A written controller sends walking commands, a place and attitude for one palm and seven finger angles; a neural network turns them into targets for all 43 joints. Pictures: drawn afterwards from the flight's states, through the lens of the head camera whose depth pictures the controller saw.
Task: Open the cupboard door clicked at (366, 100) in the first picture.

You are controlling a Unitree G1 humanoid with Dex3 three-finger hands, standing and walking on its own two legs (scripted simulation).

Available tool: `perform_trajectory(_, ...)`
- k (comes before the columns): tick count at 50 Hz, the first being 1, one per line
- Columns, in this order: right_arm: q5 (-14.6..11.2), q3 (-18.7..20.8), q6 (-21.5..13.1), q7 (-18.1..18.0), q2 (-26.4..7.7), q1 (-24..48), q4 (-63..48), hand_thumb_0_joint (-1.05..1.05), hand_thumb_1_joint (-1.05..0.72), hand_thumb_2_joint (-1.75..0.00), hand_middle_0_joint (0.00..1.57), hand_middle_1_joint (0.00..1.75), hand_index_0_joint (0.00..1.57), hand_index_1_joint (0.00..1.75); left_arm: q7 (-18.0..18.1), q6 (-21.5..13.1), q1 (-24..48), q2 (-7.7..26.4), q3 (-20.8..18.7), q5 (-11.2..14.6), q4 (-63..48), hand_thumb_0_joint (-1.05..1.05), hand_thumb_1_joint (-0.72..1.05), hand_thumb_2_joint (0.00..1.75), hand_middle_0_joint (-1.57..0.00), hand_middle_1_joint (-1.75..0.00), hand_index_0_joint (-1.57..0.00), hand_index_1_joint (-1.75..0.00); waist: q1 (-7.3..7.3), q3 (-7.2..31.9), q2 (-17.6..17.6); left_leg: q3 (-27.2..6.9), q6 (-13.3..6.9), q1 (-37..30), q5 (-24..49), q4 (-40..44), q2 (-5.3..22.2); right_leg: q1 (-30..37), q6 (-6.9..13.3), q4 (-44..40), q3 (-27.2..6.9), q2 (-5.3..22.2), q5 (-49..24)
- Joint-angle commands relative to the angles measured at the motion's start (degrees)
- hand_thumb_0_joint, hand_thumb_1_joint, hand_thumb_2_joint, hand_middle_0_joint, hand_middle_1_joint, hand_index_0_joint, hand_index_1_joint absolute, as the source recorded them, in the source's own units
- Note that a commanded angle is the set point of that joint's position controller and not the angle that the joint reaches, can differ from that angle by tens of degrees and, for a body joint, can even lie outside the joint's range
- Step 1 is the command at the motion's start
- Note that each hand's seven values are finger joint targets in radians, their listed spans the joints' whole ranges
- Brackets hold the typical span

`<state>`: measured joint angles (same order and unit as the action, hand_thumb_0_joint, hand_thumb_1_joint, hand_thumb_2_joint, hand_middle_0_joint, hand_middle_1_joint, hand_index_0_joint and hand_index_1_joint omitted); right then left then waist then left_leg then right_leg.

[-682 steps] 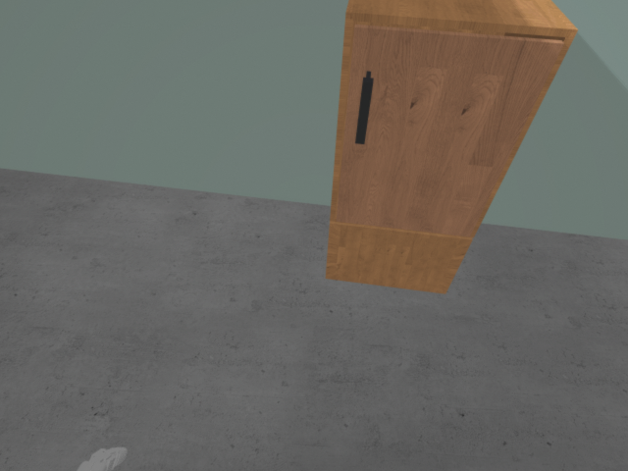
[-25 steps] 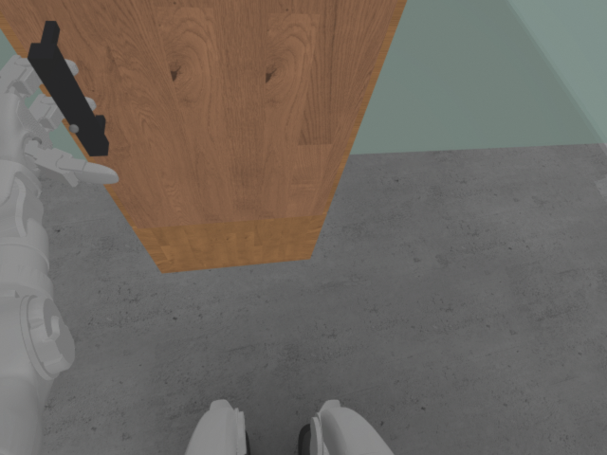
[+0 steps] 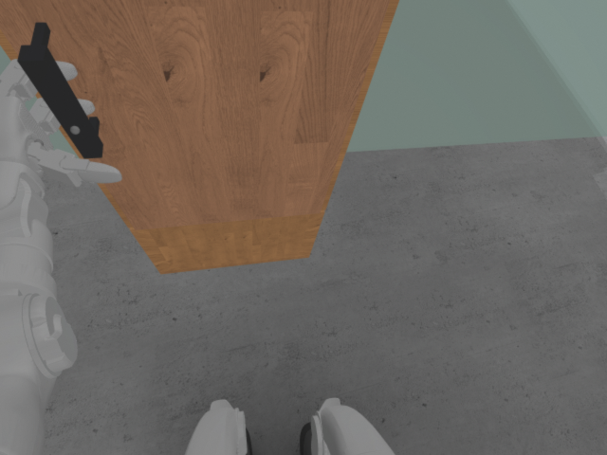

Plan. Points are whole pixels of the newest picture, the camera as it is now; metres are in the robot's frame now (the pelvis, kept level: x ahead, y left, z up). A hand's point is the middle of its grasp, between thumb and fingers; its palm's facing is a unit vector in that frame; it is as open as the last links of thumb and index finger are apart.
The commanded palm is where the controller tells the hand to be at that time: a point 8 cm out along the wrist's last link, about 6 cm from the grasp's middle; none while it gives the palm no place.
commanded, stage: slide the fingers in behind the handle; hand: left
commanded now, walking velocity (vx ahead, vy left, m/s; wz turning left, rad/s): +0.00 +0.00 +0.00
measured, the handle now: (69, 97) +0.55 +0.26 +0.08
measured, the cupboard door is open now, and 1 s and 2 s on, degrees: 0 0 35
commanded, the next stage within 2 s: close the thumb around the handle in 0.12 s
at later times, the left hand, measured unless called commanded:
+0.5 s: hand (68, 134) +0.49 +0.25 +0.08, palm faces +0.09 -1.00 -0.01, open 11.8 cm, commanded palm +0.47 +0.27 +0.07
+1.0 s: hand (84, 128) +0.50 +0.23 +0.08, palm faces +0.08 -1.00 -0.01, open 5.8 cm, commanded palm +0.48 +0.28 +0.07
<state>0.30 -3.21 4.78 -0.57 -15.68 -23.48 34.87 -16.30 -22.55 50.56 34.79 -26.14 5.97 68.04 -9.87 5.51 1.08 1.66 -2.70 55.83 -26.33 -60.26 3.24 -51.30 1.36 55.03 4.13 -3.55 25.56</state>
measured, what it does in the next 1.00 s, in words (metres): stands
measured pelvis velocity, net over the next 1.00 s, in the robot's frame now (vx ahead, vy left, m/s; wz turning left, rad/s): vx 0.00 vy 0.00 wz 0.00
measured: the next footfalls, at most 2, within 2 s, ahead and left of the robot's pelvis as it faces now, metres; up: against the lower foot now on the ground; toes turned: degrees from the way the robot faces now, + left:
none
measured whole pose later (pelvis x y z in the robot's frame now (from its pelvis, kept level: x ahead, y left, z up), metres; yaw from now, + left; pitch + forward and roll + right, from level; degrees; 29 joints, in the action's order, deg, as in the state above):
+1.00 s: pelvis +0.00 +0.00 +0.00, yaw +0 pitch +21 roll -4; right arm 0.3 -3.3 5.0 -0.6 -15.7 -23.4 34.7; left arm -15.8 -22.3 51.7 33.4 -25.1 5.1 68.9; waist -10.1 5.7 1.2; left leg 1.5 -2.8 55.5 -26.0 -60.2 3.0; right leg -50.9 1.3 55.1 4.2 -3.4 25.4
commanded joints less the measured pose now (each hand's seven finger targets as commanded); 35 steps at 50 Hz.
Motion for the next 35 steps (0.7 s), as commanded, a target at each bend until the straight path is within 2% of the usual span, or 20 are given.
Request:
perform_trajectory(1,-0.1,4.5,-1.0,-0.5,-11.0,-9.5,-1.8,0.0,-0.9,-0.9,0.2,0.3,0.2,0.3,-0.7,-4.2,23.6,13.4,0.3,1.5,-12.2,0.0,-0.5,0.3,-0.3,-1.2,-0.3,-1.2,-0.35,27.3,9.3,-5.7,0.8,-26.0,24.9,5.5,-0.9,5.8,-0.3,-5.4,-2.3,-0.7,-18.9)
perform_trajectory(4,-0.2,4.5,-0.8,-0.7,-11.2,-9.5,-1.5,0.0,-0.9,-0.9,0.2,0.3,0.2,0.3,-1.2,-3.2,24.1,13.3,0.8,1.7,-10.6,0.0,-0.5,0.3,-0.3,-1.2,-0.3,-1.2,-1.06,25.6,8.0,-5.7,0.6,-25.2,23.5,5.7,-0.8,5.2,-0.4,-5.7,-2.2,-0.6,-18.0)
perform_trajectory(6,-0.1,4.6,-0.8,-0.7,-11.3,-9.6,-1.8,0.0,-0.9,-0.9,0.2,0.3,0.2,0.3,-1.1,-3.1,23.6,14.1,0.0,1.6,-12.6,0.0,-0.5,0.3,-0.3,-1.2,-0.3,-1.2,0.1,27.5,10.0,-5.9,0.9,-26.9,25.3,5.9,-0.9,5.8,-0.2,-5.5,-2.1,-0.6,-18.7)
perform_trajectory(7,-0.1,4.7,-0.8,-0.5,-11.0,-9.4,-2.0,0.0,-0.9,-0.9,0.2,0.3,0.2,0.3,-1.0,-3.3,23.4,12.7,1.0,1.7,-13.9,0.0,-0.5,0.3,-0.3,-1.2,-0.3,-1.2,0.22,28.4,11.3,-5.9,1.0,-28.5,26.6,6.0,-0.9,5.4,-0.1,-5.5,-2.0,-0.6,-19.1)
perform_trajectory(9,0.1,4.8,-0.7,-0.3,-11.0,-9.5,-2.1,0.0,-0.9,-0.9,0.2,0.3,0.2,0.3,-0.6,-4.2,22.8,13.9,-0.5,1.9,-16.3,0.0,-0.5,0.3,-0.3,-1.2,-0.3,-1.2,1.04,30.9,12.3,-6.3,1.4,-30.9,30.7,5.5,-0.7,5.4,0.0,-4.9,-1.7,-0.7,-20.7)
perform_trajectory(10,0.0,4.7,-0.7,-0.2,-10.7,-9.1,-1.9,0.0,-0.9,-0.9,0.2,0.3,0.2,0.3,-0.4,-4.3,23.3,12.0,0.9,2.1,-16.1,0.0,-0.5,0.3,-0.3,-1.2,-0.3,-1.2,0.49,29.5,11.9,-6.3,1.5,-30.8,30.1,5.6,-0.6,4.9,0.0,-5.2,-1.6,-0.9,-20.2)
perform_trajectory(11,0.1,4.8,-0.7,-0.2,-10.8,-9.2,-1.8,0.0,-0.9,-0.9,0.2,0.3,0.2,0.3,-0.1,-4.3,22.6,12.5,-0.2,2.3,-14.9,0.0,-0.5,0.3,-0.3,-1.2,-0.3,-1.2,0.41,28.3,9.8,-6.4,1.4,-29.6,28.7,5.6,-0.6,4.9,-0.1,-5.3,-1.4,-0.9,-19.4)
perform_trajectory(13,0.0,4.6,-0.7,-0.4,-11.1,-9.1,-1.9,0.0,-0.9,-0.9,0.2,0.3,0.2,0.3,0.3,-3.9,21.6,13.9,-1.2,2.1,-12.1,0.0,-0.39,0.35,-0.31,-1.21,-0.31,-1.21,0.24,25.1,7.2,-6.0,0.8,-25.7,25.3,5.9,-0.9,6.1,-0.1,-5.5,-1.8,-0.8,-18.5)
perform_trajectory(15,-0.2,4.6,-0.6,-0.4,-10.9,-8.7,-2.3,0.0,-0.9,-0.9,0.2,0.3,0.2,0.3,0.5,-3.7,22.9,12.6,0.4,1.5,-12.6,0.0,-0.28,0.4,-0.32,-1.22,-0.32,-1.22,0.1,25.6,8.5,-5.8,0.9,-25.7,24.0,6.2,-1.1,5.7,-0.3,-5.5,-1.9,-0.7,-17.6)
perform_trajectory(16,-0.2,4.5,-0.7,-0.4,-10.9,-8.5,-2.1,0.0,-0.9,-0.9,0.2,0.3,0.2,0.3,0.4,-3.6,23.1,12.1,1.1,1.2,-11.8,0.0,-0.22,0.42,-0.32,-1.23,-0.32,-1.23,-0.24,24.1,8.7,-6.1,1.0,-25.7,23.5,6.4,-0.9,4.6,-0.1,-5.7,-1.7,-0.6,-16.8)
perform_trajectory(18,0.1,4.6,-0.8,-0.4,-11.1,-8.8,-2.1,0.0,-0.9,-0.9,0.2,0.3,0.2,0.3,0.5,-4.4,24.4,13.8,-0.1,1.2,-13.6,0.0,-0.11,0.47,-0.33,-1.24,-0.33,-1.24,-0.03,25.4,9.7,-6.3,1.1,-27.2,23.9,6.2,-0.9,4.5,0.0,-5.5,-1.8,-0.7,-16.6)
perform_trajectory(19,0.1,4.6,-0.8,-0.5,-11.3,-8.8,-2.3,0.0,-0.9,-0.9,0.2,0.3,0.2,0.3,0.6,-5.0,23.9,15.2,-1.1,1.0,-14.9,0.0,-0.05,0.49,-0.33,-1.25,-0.33,-1.25,0.78,27.9,10.0,-6.7,1.4,-28.6,25.7,6.4,-0.8,5.2,0.1,-5.2,-1.7,-0.6,-17.3)
perform_trajectory(20,0.0,4.6,-0.9,-0.4,-10.9,-8.2,-2.4,0.0,-0.9,-0.9,0.2,0.3,0.2,0.3,0.4,-5.2,24.1,12.6,0.9,1.2,-15.1,0.0,0.0,0.52,-0.34,-1.25,-0.34,-1.25,0.28,28.4,11.3,-6.6,1.5,-29.6,26.0,6.2,-0.7,4.2,0.1,-5.2,-1.7,-0.7,-17.1)
perform_trajectory(23,0.2,4.7,-1.1,-0.3,-10.8,-8.6,-1.6,0.0,-0.9,-0.9,0.2,0.3,0.2,0.3,0.2,-5.7,25.0,10.2,2.1,1.9,-14.4,0.0,0.17,0.59,-0.35,-1.27,-0.35,-1.27,-0.42,27.5,10.4,-7.5,1.7,-30.7,26.4,6.1,-0.4,2.5,0.2,-5.1,-1.2,-0.9,-16.0)
perform_trajectory(26,0.0,4.7,-1.1,-0.2,-10.9,-8.3,-1.4,0.0,-0.9,-0.9,0.2,0.3,0.2,0.3,0.1,-4.3,24.4,8.0,3.8,1.8,-11.6,0.0,0.34,0.66,-0.36,-1.29,-0.36,-1.29,-0.74,25.0,10.0,-7.7,1.8,-29.7,23.4,6.7,-0.4,0.6,0.1,-5.6,-0.9,-0.7,-13.6)
perform_trajectory(28,0.1,4.4,-1.1,-0.6,-11.4,-8.8,-1.1,0.0,-0.9,-0.9,0.2,0.3,0.2,0.3,0.5,-3.3,24.9,10.4,2.0,1.7,-9.1,0.0,0.45,0.71,-0.37,-1.3,-0.37,-1.3,-1.1,22.5,7.0,-7.6,1.2,-26.4,20.9,6.9,-0.7,1.4,0.1,-5.9,-1.0,-0.6,-12.9)
perform_trajectory(29,0.0,4.4,-1.0,-0.7,-11.6,-8.8,-1.4,0.0,-0.9,-0.9,0.2,0.3,0.2,0.3,0.7,-2.8,24.9,11.9,1.2,1.3,-8.7,0.0,0.51,0.73,-0.37,-1.31,-0.37,-1.31,-0.87,22.9,6.2,-7.3,1.0,-25.2,19.9,7.0,-0.8,2.2,-0.1,-5.8,-1.3,-0.5,-12.8)
perform_trajectory(32,0.3,4.4,-1.5,-0.6,-11.0,-8.6,-1.7,0.0,-0.9,-0.9,0.2,0.3,0.2,0.3,1.5,-3.6,27.7,10.8,2.3,0.7,-11.4,0.0,0.68,0.8,-0.38,-1.33,-0.38,-1.33,-0.9,25.1,8.9,-7.6,1.3,-27.1,20.9,6.8,-0.8,1.6,0.0,-5.5,-1.2,-0.4,-12.9)
perform_trajectory(34,0.6,4.6,-1.7,-0.5,-11.2,-9.0,-1.6,0.0,-0.9,-0.9,0.2,0.3,0.2,0.3,2.2,-5.5,28.2,13.7,-0.2,0.6,-14.3,0.0,0.79,0.85,-0.39,-1.34,-0.39,-1.34,-0.1,29.6,10.5,-7.9,1.7,-29.9,24.8,5.9,-0.6,2.2,0.1,-4.6,-1.4,-0.5,-14.9)
perform_trajectory(35,0.6,4.5,-1.8,-0.3,-11.0,-8.8,-1.7,0.0,-0.9,-0.9,0.2,0.3,0.2,0.3,2.2,-5.9,27.2,13.0,0.2,0.6,-14.1,0.0,0.84,0.88,-0.4,-1.34,-0.4,-1.34,0.21,29.9,10.9,-7.6,1.7,-29.8,25.4,5.6,-0.7,2.6,0.2,-4.5,-1.5,-0.5,-15.4)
